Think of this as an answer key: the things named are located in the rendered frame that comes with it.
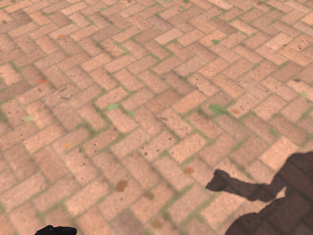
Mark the robot left hand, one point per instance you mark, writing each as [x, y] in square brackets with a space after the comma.
[59, 230]

